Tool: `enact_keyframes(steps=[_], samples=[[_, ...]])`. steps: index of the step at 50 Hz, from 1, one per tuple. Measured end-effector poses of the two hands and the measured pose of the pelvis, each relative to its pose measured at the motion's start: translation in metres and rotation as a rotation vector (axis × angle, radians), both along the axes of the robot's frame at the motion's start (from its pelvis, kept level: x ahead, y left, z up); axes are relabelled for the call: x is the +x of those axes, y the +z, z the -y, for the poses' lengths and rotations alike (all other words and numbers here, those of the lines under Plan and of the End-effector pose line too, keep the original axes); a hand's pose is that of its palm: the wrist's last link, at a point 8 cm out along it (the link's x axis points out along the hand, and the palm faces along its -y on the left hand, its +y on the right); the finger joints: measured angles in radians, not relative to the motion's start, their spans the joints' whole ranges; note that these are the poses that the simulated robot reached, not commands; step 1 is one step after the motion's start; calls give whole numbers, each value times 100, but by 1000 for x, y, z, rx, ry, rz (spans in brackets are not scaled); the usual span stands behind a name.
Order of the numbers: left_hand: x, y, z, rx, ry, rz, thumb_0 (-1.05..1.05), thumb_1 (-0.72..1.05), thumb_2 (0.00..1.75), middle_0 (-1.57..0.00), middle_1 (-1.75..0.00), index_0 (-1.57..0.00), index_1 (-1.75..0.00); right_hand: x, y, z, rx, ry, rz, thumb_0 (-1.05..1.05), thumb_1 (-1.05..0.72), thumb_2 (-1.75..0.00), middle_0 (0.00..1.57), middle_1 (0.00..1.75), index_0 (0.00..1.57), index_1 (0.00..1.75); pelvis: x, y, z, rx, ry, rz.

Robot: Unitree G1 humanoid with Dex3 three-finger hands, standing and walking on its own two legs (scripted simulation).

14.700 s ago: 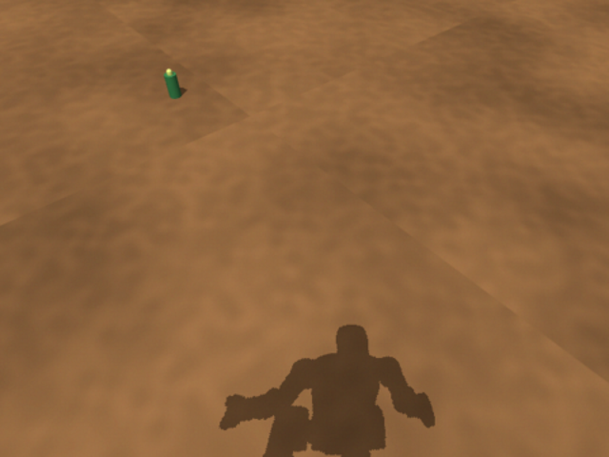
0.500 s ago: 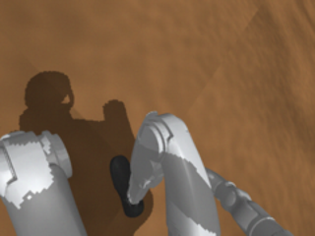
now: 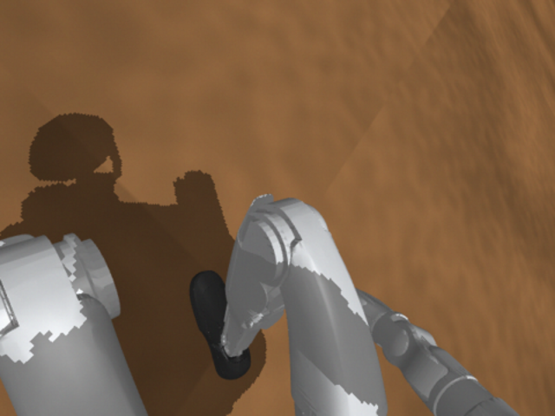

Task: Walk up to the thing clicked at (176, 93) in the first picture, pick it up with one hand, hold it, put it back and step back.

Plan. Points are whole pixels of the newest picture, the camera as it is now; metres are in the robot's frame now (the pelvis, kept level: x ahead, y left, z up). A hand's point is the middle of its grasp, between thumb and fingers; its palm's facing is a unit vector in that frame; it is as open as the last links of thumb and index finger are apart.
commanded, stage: close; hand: left
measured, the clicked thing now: out of the picture +0.42 +0.33 -0.19
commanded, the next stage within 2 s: settle in 0.02 s
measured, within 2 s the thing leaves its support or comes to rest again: leaves its support in 0.42 s
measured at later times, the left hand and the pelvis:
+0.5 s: hand out of the picture +0.41 +0.34 -0.15, palm faces +0.48 -0.88 +0.00, open 10.4 cm; pelvis +0.01 +0.00 +0.01, yaw +1 degrees
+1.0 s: hand out of the picture +0.38 +0.35 -0.04, palm faces +0.46 -0.89 -0.04, open 10.5 cm; pelvis +0.02 -0.01 +0.04, yaw +5 degrees
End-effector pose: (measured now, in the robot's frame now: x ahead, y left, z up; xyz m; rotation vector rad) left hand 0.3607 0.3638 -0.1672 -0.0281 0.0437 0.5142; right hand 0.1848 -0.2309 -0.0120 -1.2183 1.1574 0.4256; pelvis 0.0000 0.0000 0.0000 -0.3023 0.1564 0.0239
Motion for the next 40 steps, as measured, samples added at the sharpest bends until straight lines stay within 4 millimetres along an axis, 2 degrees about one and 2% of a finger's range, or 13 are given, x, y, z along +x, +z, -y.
enact_keyframes(steps=[8, 14, 21, 25, 33, 40], samples=[[6, 1, -3, 10, 5, -11, 0, -9, 68, -67, -81, -63, -81, -7, 0, 4, -11, -19, -22, 0, -87, -89, 21, 30, 20, 30, 0, 0, 0, 0, -1, -6], [10, 0, -3, 13, -1, -2, 1, -22, 83, -69, -95, -65, -94, -11, -1, 5, -14, -38, -41, 0, -88, -90, 21, 30, 20, 30, 2, 1, -1, -4, -4, -14], [8, 5, -3, 12, -22, 6, 2, -31, 97, -68, -103, -64, -102, -10, -3, 7, -12, -65, -51, 0, -89, -90, 21, 30, 20, 30, 5, 4, 0, -1, 2, -30], [5, 19, -9, 28, -14, 25, 2, -35, 102, -68, -106, -64, -105, -4, -3, 7, 6, -76, -37, 0, -89, -90, 21, 30, 20, 30, 6, 7, 3, 8, 9, -48], [-1, 62, -21, 55, -27, 34, 2, -40, 108, -69, -108, -65, -107, 10, -7, 9, 80, -134, 19, 0, -89, -90, 21, 30, 20, 30, 8, 15, 5, 25, 26, -103], [-12, 96, -28, 57, -30, 40, 2, -43, 112, -69, -108, -66, -107, 13, -14, 8, 157, -218, 51, 0, -89, -90, 21, 30, 20, 30, 11, 22, 6, 47, 41, -158]])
